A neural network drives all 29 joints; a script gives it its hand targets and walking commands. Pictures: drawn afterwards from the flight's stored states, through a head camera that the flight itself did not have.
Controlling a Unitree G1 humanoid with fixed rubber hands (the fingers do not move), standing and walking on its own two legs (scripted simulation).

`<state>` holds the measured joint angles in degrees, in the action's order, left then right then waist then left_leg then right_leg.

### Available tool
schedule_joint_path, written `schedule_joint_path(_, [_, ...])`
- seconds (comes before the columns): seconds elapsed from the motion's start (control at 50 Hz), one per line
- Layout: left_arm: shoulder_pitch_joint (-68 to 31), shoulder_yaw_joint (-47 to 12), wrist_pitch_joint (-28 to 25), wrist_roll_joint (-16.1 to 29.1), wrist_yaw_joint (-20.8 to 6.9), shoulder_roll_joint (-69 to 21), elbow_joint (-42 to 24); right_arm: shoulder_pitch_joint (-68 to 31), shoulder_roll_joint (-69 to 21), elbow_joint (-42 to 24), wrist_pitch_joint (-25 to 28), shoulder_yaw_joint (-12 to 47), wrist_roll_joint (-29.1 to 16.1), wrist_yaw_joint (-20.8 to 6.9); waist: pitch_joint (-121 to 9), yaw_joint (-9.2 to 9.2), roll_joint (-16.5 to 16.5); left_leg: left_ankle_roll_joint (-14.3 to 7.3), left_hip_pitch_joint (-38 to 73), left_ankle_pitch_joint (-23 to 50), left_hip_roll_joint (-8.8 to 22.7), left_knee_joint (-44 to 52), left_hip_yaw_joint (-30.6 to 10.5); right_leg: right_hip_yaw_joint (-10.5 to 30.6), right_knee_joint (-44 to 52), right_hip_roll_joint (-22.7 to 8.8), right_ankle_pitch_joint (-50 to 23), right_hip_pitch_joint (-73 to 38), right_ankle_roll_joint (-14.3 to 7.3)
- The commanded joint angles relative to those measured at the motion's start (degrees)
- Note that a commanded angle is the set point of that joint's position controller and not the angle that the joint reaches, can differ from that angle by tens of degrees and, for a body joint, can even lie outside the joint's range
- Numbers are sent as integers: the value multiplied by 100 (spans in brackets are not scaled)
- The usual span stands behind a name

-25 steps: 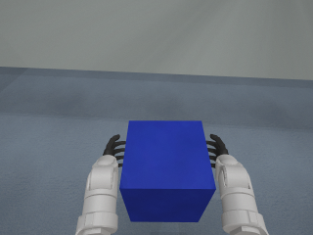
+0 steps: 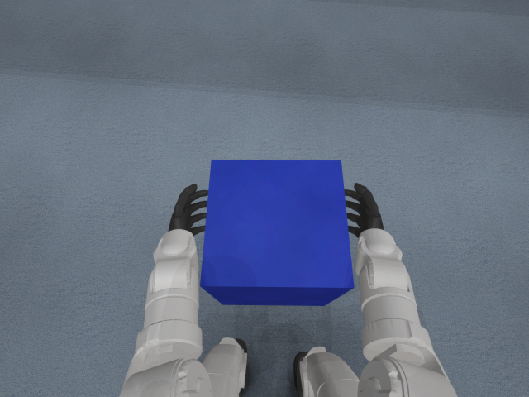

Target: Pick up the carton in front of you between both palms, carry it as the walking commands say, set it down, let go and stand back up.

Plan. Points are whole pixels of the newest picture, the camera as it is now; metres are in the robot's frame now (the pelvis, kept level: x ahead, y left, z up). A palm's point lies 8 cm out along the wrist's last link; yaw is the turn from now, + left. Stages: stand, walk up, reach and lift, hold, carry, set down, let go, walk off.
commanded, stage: set down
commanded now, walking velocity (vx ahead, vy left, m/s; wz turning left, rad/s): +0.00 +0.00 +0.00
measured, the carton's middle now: (274, 241) +0.35 +0.01 -0.13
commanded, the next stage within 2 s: none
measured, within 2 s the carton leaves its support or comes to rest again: neither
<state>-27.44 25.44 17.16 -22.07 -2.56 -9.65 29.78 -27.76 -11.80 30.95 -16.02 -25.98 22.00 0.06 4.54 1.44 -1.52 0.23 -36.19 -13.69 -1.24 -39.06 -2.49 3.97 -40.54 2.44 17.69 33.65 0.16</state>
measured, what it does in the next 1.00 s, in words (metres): lowers itself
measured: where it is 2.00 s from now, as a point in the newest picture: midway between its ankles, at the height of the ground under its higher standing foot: (269, 394)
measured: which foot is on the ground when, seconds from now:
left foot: down 0.00-1.00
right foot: down 0.00-1.00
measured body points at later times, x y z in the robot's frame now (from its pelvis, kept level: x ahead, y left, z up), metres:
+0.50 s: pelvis -0.04 +0.00 -0.13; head +0.18 +0.02 +0.26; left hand +0.39 +0.17 -0.22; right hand +0.40 -0.13 -0.21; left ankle +0.05 +0.12 -0.71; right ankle +0.02 -0.12 -0.71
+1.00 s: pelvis -0.06 +0.00 -0.26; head +0.23 +0.02 +0.08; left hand +0.42 +0.18 -0.38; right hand +0.44 -0.12 -0.38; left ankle +0.05 +0.13 -0.71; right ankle +0.02 -0.12 -0.71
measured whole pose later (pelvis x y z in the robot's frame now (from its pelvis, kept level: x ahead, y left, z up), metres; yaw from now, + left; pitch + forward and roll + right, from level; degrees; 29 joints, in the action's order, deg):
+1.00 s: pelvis -0.06 +0.00 -0.26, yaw -2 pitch +46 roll -2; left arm -55.2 24.0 12.5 -8.6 4.3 1.3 39.5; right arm -58.3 1.3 44.6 -10.8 -21.6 7.3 5.8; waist -7.0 2.5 -2.2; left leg 3.3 -119.7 -27.4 -5.8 -100.7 -5.1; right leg 4.2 -102.6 8.6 32.5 116.7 3.6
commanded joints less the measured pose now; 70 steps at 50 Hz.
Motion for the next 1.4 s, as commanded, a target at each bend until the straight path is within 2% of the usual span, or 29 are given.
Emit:
schedule_joint_path(0.0, [-2506, -2767, -818, 867, -851, -4116, 340, -2462, -4230, 343, 826, 2846, -886, -806, -3694, 30, 111, 1, 1341, 2539, -510, -649, -85, 11, -222, 530, -2060, 374, 100])
schedule_joint_path(0.08, [-2835, -3472, -1203, 1208, -809, -4347, 114, -2830, -4513, 40, 1207, 3713, -1302, -647, -5480, 86, 105, 49, 759, 2993, -592, -1414, -45, -17, -993, 569, -2701, 740, 237])
schedule_joint_path(0.14, [-2974, -3733, -1224, 1382, -765, -4312, -19, -2980, -4547, -125, 1208, 4038, -1498, -539, -6224, 123, 33, 74, 133, 2676, -639, -1825, 41, -51, -1413, 588, -2596, 1040, 294])
schedule_joint_path(0.2, [-3135, -3679, -1075, 1404, -769, -4300, 68, -3145, -4541, -69, 1048, 4021, -1533, -517, -6142, 161, -4, 64, -653, 1822, -669, -2083, 142, -93, -1673, 621, -1789, 1599, 291])
schedule_joint_path(0.28, [-3511, -3356, -754, 1313, -847, -4399, 395, -3561, -4571, 246, 739, 3694, -1448, -610, -5636, 177, -17, 46, -1542, 648, -671, -2373, 225, -178, -1947, 669, -458, 2577, 230])
schedule_joint_path(0.36, [-3938, -3063, -516, 1239, -873, -4503, 706, -4036, -4549, 603, 540, 3317, -1366, -698, -5546, 166, 34, 65, -2077, 171, -678, -2693, 251, -264, -2313, 724, 114, 3340, 179])
schedule_joint_path(0.52, [-4628, -2873, -486, 1303, -695, -4513, 971, -4796, -4325, 998, 565, 2962, -1409, -735, -6146, 120, 180, 161, -2665, 277, -723, -3495, 253, -451, -3267, 848, 144, 4560, 146])
schedule_joint_path(0.82, [-5732, -3130, -576, 1742, -374, -4120, 748, -5843, -4037, 1115, 620, 3187, -1852, -571, -7066, 233, 143, 278, -3627, 387, -783, -4952, 469, -661, -4767, 947, 191, 5724, 213])
schedule_joint_path(1.16, [-6861, -2709, -645, 1932, -461, -3409, 1116, -7026, -3482, 1595, 682, 2978, -1955, -374, -6838, 383, -29, 311, -5039, 201, -713, -6290, 694, -753, -6044, 905, 265, 6488, 219])
schedule_joint_path(1.32, [-7425, -2668, -707, 2143, -532, -3039, 1247, -7623, -3180, 1762, 746, 3115, -2215, -337, -6744, 480, -112, 303, -5453, 214, -615, -6910, 767, -781, -6651, 839, 193, 6653, 212])
schedule_joint_path(1.38, [-7669, -2841, -746, 2332, -541, -3014, 1100, -7865, -3182, 1632, 786, 3319, -2415, -315, -7061, 520, -125, 309, -5350, 424, -581, -7126, 791, -801, -6883, 822, -2, 6520, 218])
